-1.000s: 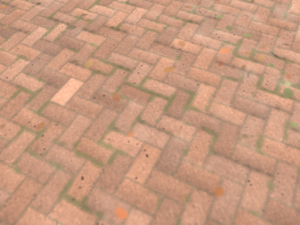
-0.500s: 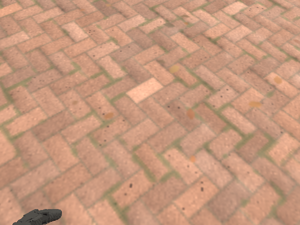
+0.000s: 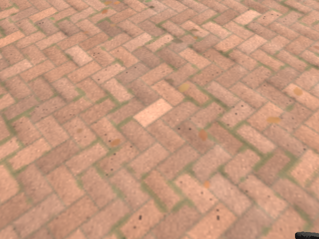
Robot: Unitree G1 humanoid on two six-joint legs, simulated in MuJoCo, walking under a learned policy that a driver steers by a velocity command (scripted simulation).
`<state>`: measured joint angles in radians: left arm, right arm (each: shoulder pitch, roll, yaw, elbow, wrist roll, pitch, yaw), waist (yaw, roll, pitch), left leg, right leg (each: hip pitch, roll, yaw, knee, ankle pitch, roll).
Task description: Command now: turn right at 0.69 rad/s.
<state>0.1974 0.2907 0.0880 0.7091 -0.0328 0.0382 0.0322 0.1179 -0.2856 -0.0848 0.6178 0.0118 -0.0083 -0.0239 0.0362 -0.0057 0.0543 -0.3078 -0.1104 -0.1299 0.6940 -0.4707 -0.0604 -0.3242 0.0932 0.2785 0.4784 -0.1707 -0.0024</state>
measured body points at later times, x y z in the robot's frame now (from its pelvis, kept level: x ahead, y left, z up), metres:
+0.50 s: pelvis +0.00 +0.00 +0.00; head +0.05 -0.01 +0.45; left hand +0.28 +0.17 -0.09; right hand +0.01 -0.29 -0.11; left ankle +0.00 +0.12 -0.74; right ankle -0.03 -0.14 -0.73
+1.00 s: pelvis +0.00 +0.02 -0.01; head +0.05 +0.06 +0.43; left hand +0.17 +0.31 -0.12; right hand +0.15 -0.27 -0.09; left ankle +0.01 +0.11 -0.74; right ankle -0.04 -0.14 -0.67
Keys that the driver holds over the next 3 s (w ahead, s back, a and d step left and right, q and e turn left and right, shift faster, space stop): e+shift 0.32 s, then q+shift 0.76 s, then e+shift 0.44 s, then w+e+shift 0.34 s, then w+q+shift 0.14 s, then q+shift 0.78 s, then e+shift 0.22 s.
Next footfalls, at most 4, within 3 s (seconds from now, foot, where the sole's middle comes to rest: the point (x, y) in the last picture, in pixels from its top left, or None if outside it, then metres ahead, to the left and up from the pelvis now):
0.08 left None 0.04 0.12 -0.78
0.52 right None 0.01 -0.15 -0.78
0.90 left None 0.05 0.11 -0.78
1.42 right None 0.08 -0.10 -0.78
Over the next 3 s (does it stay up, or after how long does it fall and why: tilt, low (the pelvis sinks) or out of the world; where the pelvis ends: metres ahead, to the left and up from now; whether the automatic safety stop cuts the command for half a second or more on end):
stays up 0.50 -0.13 -0.02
